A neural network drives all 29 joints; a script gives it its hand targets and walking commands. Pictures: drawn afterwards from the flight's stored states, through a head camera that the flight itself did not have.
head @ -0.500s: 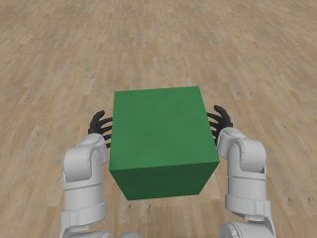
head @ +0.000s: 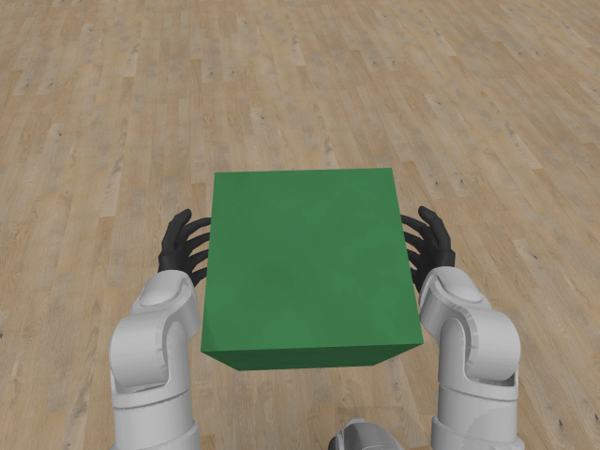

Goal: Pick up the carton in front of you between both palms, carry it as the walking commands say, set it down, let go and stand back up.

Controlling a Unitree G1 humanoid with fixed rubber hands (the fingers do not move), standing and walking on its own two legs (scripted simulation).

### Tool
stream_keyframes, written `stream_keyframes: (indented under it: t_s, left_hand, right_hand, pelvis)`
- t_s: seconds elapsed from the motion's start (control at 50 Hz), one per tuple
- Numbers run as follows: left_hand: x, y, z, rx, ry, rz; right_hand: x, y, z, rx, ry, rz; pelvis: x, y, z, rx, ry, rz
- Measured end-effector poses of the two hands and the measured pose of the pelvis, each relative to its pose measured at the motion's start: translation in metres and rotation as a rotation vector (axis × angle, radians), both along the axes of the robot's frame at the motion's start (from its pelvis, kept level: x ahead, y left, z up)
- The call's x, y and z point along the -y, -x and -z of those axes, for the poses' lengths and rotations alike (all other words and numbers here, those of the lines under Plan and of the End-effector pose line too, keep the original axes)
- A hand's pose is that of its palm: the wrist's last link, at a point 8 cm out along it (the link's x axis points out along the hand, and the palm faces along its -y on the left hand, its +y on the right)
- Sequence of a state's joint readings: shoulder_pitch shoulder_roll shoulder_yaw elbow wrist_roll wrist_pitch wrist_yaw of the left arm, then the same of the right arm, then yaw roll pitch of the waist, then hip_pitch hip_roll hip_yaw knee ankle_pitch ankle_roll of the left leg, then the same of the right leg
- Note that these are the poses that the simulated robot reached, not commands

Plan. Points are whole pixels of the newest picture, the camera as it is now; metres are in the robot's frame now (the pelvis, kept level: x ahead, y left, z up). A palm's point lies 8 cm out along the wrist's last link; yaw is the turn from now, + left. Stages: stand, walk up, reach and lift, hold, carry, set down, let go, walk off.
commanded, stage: carry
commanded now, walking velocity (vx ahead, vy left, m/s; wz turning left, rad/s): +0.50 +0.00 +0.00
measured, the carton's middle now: (305, 282) +0.33 -0.02 +0.01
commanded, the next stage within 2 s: none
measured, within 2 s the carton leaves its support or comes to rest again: neither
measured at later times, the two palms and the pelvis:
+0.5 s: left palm (176, 139) +0.54 +0.16 +0.08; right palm (368, 126) +0.56 -0.14 +0.08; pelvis +0.32 +0.00 -0.01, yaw +3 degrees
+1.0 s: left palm (184, 55) +0.75 +0.17 +0.09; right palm (344, 52) +0.76 -0.13 +0.09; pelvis +0.53 +0.01 -0.01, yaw +2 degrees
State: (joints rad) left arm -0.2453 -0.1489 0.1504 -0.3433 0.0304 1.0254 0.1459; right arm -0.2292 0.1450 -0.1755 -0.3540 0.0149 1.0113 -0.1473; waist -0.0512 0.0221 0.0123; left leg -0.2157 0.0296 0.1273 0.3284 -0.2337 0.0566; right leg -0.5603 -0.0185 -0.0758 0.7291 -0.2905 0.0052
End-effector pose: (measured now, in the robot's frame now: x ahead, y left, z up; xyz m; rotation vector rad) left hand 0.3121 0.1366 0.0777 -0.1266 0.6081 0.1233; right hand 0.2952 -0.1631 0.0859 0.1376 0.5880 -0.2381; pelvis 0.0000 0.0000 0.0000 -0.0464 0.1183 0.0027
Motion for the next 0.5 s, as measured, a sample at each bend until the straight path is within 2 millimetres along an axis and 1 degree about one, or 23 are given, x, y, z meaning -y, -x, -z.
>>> stream_keyframes:
  t_s: [0.04, 0.08, 0.14, 0.16, 0.24, 0.28, 0.32, 0.4, 0.46, 0.5]
  left_hand:
    - [0.000, -0.018, -0.006, 0.015, -0.018, -0.004]
    - [0.001, -0.034, -0.010, 0.025, -0.035, -0.018]
    - [0.003, -0.060, -0.007, 0.038, -0.055, -0.051]
    - [0.003, -0.067, -0.005, 0.027, -0.066, -0.059]
    - [-0.002, -0.085, 0.004, -0.076, -0.067, -0.105]
    - [-0.005, -0.095, 0.005, -0.111, -0.066, -0.124]
    - [-0.007, -0.111, 0.003, -0.122, -0.067, -0.135]
    - [-0.013, -0.155, -0.005, -0.094, -0.067, -0.129]
    - [-0.020, -0.196, -0.008, -0.056, -0.063, -0.111]
    - [-0.027, -0.226, -0.006, -0.034, -0.058, -0.098]
  right_hand:
    - [0.001, -0.023, -0.007, 0.014, 0.012, -0.024]
    - [0.001, -0.046, -0.009, 0.023, 0.020, -0.053]
    - [0.003, -0.082, -0.003, 0.037, 0.025, -0.102]
    - [0.003, -0.093, 0.001, 0.026, 0.019, -0.113]
    - [-0.003, -0.127, 0.011, -0.073, 0.023, -0.180]
    - [-0.006, -0.143, 0.012, -0.107, 0.023, -0.201]
    - [-0.009, -0.160, 0.011, -0.118, 0.019, -0.209]
    - [-0.014, -0.201, 0.006, -0.089, 0.014, -0.198]
    - [-0.021, -0.236, 0.002, -0.053, 0.018, -0.177]
    - [-0.027, -0.262, 0.002, -0.032, 0.026, -0.164]
  pelvis:
    - [0.005, -0.030, 0.001, 0.006, -0.004, 0.000]
    - [0.011, -0.062, 0.006, 0.016, -0.009, -0.004]
    - [0.023, -0.110, 0.021, 0.041, -0.023, -0.034]
    - [0.025, -0.123, 0.023, 0.044, -0.014, -0.042]
    - [0.031, -0.169, 0.015, 0.043, -0.034, -0.061]
    - [0.031, -0.190, 0.009, 0.042, -0.045, -0.062]
    - [0.030, -0.212, 0.005, 0.042, -0.054, -0.060]
    - [0.022, -0.257, 0.003, 0.043, -0.059, -0.058]
    - [0.011, -0.296, 0.007, 0.047, -0.056, -0.057]
    - [0.002, -0.324, 0.013, 0.053, -0.052, -0.052]
